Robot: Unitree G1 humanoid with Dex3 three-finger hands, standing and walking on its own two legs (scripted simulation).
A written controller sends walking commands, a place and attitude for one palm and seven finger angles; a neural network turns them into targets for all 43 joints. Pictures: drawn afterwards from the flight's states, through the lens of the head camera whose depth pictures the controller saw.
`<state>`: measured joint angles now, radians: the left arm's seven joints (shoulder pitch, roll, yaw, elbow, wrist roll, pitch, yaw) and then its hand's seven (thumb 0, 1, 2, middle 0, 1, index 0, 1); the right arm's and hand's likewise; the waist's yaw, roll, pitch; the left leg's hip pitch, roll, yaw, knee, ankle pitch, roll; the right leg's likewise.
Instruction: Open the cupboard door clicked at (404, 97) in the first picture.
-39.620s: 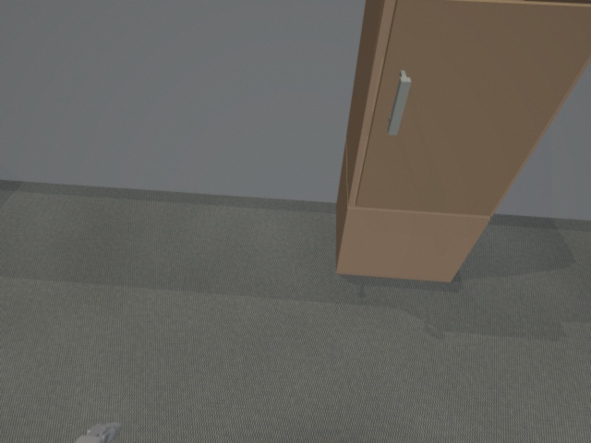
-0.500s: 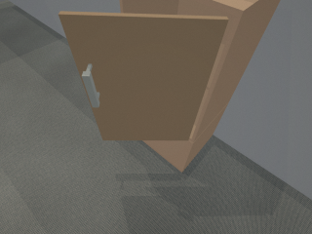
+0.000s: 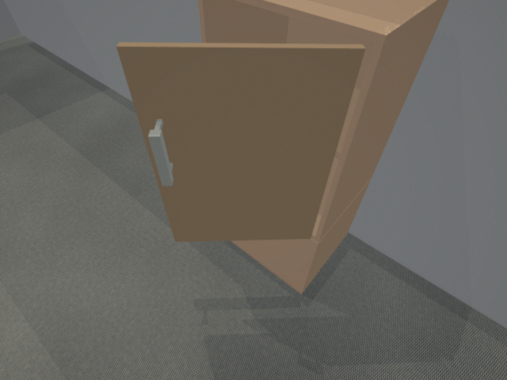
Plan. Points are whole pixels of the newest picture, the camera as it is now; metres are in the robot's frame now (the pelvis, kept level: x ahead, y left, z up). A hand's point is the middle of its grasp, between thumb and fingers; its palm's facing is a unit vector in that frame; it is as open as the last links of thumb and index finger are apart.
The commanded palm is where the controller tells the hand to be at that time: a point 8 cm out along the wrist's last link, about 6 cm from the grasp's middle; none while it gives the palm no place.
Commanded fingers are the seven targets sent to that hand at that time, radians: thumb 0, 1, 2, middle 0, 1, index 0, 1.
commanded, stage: come to a stop and stand still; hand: left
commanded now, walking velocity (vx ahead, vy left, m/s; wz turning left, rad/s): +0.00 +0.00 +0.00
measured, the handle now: (163, 153) +0.53 +0.22 +0.05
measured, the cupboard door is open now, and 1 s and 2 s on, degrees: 42 42 42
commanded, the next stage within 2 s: look again from close up in 0.26 s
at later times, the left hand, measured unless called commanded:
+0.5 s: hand out of the picture +0.02 +0.17 -0.15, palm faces -0.01 -0.97 -0.23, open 7.4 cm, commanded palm none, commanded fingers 0.00 0.90 0.90 -0.20 -0.30 -0.20 -0.30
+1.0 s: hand out of the picture +0.12 +0.15 -0.12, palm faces +0.19 -0.96 -0.22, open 7.4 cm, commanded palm +0.12 +0.20 -0.05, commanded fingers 0.00 0.78 0.85 -0.21 -0.38 -0.21 -0.38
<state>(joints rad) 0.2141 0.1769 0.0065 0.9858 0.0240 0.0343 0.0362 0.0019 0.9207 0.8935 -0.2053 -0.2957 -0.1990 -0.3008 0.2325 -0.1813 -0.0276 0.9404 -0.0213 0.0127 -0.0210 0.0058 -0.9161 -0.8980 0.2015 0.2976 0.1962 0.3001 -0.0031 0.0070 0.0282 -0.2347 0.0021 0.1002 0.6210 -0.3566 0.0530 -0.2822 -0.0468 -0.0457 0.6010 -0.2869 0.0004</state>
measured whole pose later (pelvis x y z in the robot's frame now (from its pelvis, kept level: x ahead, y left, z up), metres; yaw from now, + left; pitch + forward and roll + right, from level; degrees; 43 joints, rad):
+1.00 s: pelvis +0.02 -0.05 +0.01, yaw +0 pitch +0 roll +1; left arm 0.35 0.16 0.05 0.63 -0.06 0.00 0.06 0.01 0.91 0.89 -0.21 -0.30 -0.20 -0.31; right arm 0.30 -0.19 0.01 0.99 0.01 -0.11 -0.05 0.01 -0.91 -0.90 0.21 0.30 0.20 0.30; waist 0.01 0.02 0.04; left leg -0.16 0.04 0.08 0.45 -0.29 -0.02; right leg -0.23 -0.01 -0.07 0.49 -0.26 -0.03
